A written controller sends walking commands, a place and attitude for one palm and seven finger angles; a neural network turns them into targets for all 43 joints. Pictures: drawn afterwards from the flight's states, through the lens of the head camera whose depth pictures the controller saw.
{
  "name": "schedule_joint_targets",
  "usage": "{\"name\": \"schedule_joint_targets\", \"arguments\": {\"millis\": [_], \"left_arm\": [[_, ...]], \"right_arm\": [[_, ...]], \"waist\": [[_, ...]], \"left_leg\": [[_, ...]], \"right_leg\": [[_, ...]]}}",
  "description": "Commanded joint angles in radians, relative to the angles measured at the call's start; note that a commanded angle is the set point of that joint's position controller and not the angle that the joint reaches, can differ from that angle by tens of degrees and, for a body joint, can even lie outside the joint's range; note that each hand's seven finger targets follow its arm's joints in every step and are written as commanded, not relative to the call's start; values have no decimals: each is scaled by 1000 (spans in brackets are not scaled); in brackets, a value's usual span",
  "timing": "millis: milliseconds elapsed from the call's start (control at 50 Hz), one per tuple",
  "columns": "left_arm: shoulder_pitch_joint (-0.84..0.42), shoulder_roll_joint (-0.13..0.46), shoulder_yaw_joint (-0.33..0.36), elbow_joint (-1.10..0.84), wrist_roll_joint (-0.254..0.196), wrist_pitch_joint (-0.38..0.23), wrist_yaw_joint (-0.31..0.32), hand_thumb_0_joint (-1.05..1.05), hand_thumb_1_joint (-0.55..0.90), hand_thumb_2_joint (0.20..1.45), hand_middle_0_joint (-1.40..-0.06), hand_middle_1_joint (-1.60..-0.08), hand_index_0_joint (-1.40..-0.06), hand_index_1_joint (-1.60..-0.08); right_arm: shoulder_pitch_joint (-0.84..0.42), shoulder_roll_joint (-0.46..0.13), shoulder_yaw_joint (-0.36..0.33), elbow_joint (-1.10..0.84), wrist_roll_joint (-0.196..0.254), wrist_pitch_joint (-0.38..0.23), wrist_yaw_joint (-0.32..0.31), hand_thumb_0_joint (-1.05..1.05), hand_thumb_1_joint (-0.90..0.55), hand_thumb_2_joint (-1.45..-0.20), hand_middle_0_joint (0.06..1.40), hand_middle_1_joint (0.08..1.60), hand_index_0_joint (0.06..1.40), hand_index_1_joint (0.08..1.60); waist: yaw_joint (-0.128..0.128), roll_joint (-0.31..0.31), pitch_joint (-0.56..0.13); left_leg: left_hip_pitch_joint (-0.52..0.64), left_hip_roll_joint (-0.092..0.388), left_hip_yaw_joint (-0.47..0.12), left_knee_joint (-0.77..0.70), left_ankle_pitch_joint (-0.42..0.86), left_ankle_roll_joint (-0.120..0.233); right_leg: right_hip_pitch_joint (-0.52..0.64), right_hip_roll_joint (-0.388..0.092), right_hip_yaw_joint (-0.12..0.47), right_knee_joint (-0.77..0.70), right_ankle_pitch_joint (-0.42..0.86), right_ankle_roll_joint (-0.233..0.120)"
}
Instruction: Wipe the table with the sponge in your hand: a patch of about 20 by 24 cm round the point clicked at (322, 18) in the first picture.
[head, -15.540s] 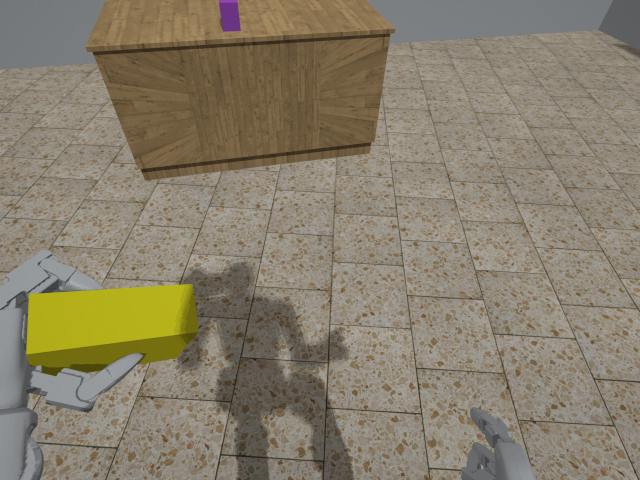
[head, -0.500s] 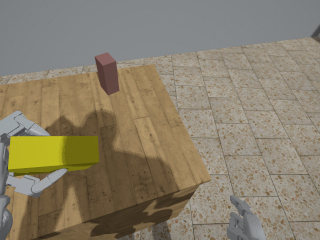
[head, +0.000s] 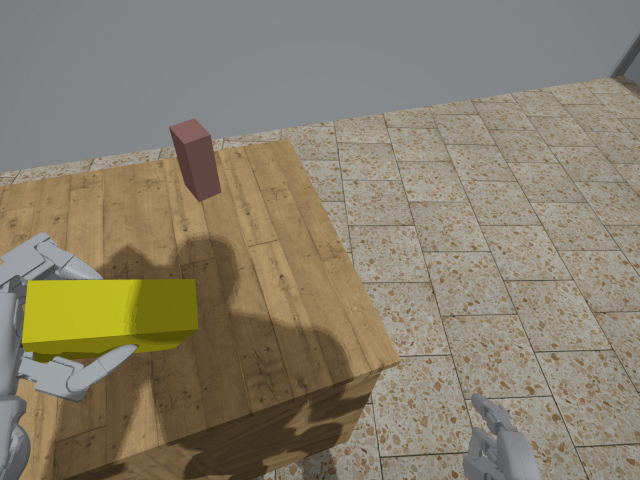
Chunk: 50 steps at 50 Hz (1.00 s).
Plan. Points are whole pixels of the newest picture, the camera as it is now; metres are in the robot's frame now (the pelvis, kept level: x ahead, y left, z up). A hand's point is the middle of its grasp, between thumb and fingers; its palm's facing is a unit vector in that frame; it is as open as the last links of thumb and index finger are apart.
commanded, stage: shuffle to correct the standing spot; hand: left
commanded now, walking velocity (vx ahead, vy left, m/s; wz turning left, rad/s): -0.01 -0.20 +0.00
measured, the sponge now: (138, 319) +0.23 +0.21 +0.13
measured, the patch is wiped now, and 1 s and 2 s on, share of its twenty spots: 0.00 0.00 0.00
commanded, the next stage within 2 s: come to a stop and stand still in 1.40 s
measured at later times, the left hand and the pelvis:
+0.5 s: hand (139, 318) +0.22 +0.19 +0.15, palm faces +0.32 -0.86 -0.41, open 9.4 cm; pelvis +0.00 -0.05 +0.00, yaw -1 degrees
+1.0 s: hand (170, 312) +0.23 +0.17 +0.15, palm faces +0.29 -0.85 -0.44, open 9.4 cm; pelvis +0.01 -0.07 -0.01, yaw +0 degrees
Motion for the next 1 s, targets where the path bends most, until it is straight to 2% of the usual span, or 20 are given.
{"name": "schedule_joint_targets", "arguments": {"millis": [0,60,120,220,240,280,320,400,480,540,620,640,660,700,740,800,860,920,940,980], "left_arm": [[-111,164,109,-229,-24,-64,21,0,100,1300,-1200,-1600,-1200,-1600],[-100,155,100,-249,-31,-58,17,0,100,1300,-1200,-1600,-1200,-1600],[-94,172,117,-265,-33,-54,17,0,100,1300,-1200,-1600,-1200,-1600],[-74,182,130,-298,-44,-50,11,0,100,1300,-1200,-1600,-1200,-1600],[-50,197,143,-291,-47,-46,11,0,100,1300,-1200,-1600,-1200,-1600],[-51,185,135,-289,-51,-42,6,0,100,1300,-1200,-1600,-1200,-1600],[-43,186,139,-275,-56,-36,4,0,100,1300,-1200,-1600,-1200,-1600],[-43,186,135,-271,-63,-23,4,0,100,1300,-1200,-1600,-1200,-1600],[-46,201,140,-302,-66,-18,10,0,100,1300,-1200,-1600,-1200,-1600],[-49,205,140,-308,-68,-12,15,0,100,1300,-1200,-1600,-1200,-1600],[-35,201,141,-293,-68,-10,16,0,100,1300,-1200,-1600,-1200,-1600],[-25,214,152,-289,-70,-7,18,0,100,1300,-1200,-1600,-1200,-1600],[-26,197,137,-294,-70,-8,16,0,100,1300,-1200,-1600,-1200,-1600],[-18,211,152,-291,-69,-9,15,0,100,1300,-1200,-1600,-1200,-1600],[-27,210,145,-307,-69,-10,13,0,100,1300,-1200,-1600,-1200,-1600],[-18,217,155,-303,-66,-12,12,0,100,1300,-1200,-1600,-1200,-1600],[0,218,155,-317,-68,-12,10,0,100,1300,-1200,-1600,-1200,-1600],[12,217,158,-302,-69,-8,8,0,100,1300,-1200,-1600,-1200,-1600],[17,211,150,-304,-71,-4,7,0,100,1300,-1200,-1600,-1200,-1600],[10,213,152,-311,-72,-6,11,0,100,1300,-1200,-1600,-1200,-1600]], "right_arm": [[-86,-130,-51,-166,-1,-50,-10,0,-900,-900,200,300,200,300],[-88,-124,-53,-175,2,-45,-4,0,-900,-900,200,300,200,300],[-85,-126,-58,-181,1,-38,-1,0,-900,-900,200,300,200,300],[-80,-127,-65,-186,2,-35,1,0,-900,-900,200,300,200,300],[-88,-125,-64,-183,2,-35,0,0,-900,-900,200,300,200,300],[-81,-128,-67,-186,1,-32,-2,0,-900,-900,200,300,200,300],[-77,-129,-70,-187,2,-28,-4,0,-900,-900,200,300,200,300],[-81,-131,-71,-185,3,-23,-10,0,-900,-900,200,300,200,300],[-83,-132,-74,-184,3,-23,-15,0,-900,-900,200,300,200,300],[-85,-132,-74,-177,8,-21,-16,0,-900,-900,200,300,200,300],[-73,-133,-76,-180,8,-12,-17,0,-900,-900,200,300,200,300],[-78,-133,-74,-173,8,-12,-18,0,-900,-900,200,300,200,300],[-76,-132,-74,-177,8,-12,-18,0,-900,-900,200,300,200,300],[-75,-135,-75,-178,7,-11,-19,0,-900,-900,200,300,200,300],[-81,-138,-75,-175,7,-11,-19,0,-900,-900,200,300,200,300],[-73,-140,-75,-179,4,-9,-17,0,-900,-900,200,300,200,300],[-70,-139,-80,-181,5,-9,-17,0,-900,-900,200,300,200,300],[-63,-139,-81,-181,7,-4,-14,0,-900,-900,200,300,200,300],[-68,-138,-79,-178,11,-4,-13,0,-900,-900,200,300,200,300],[-65,-139,-80,-178,9,-1,-14,0,-900,-900,200,300,200,300]], "waist": [[-10,89,-143],[-13,99,-154],[-10,91,-168],[-13,114,-182],[-12,118,-177],[-14,112,-177],[-14,77,-177],[-17,55,-165],[-19,55,-183],[-24,55,-166],[-23,27,-155],[-24,31,-152],[-26,37,-153],[-22,34,-161],[-24,77,-159],[-19,68,-177],[-21,85,-197],[-20,46,-190],[-23,56,-183],[-24,53,-182]], "left_leg": [[15,150,-138,-121,59,-47],[32,158,-129,-108,81,-45],[25,167,-129,-91,98,-41],[37,177,-125,-59,163,-43],[40,179,-120,-58,157,-39],[27,178,-117,-41,151,-37],[25,173,-108,-24,120,-36],[15,157,-91,-6,33,-33],[41,146,-78,23,28,-30],[38,133,-72,37,-5,-31],[19,127,-62,64,-20,-29],[23,129,-65,55,-23,-28],[28,133,-68,53,-12,-26],[23,145,-69,47,12,-23],[26,155,-82,24,38,-23],[3,181,-96,18,111,-18],[22,186,-93,32,175,-21],[8,173,-80,62,130,-26],[20,165,-79,56,110,-28],[14,162,-80,61,68,-27]], "right_leg": [[61,-52,60,-17,74,-17],[53,-49,56,-12,84,-18],[62,-51,59,-5,95,-19],[49,-52,57,8,129,-26],[35,-49,60,5,126,-24],[40,-55,67,4,136,-27],[30,-64,81,-6,137,-30],[-3,-75,111,-27,95,-34],[-28,-89,128,-33,94,-39],[-59,-100,144,-50,55,-47],[-61,-114,156,-66,34,-36],[-72,-112,151,-67,28,-40],[-71,-108,149,-57,38,-40],[-51,-104,140,-46,66,-25],[-45,-94,127,-28,91,-27],[14,-82,103,2,150,-14],[35,-87,96,20,213,-19],[36,-102,108,2,220,-17],[11,-104,115,-2,207,-28],[3,-109,124,-10,172,-28]]}}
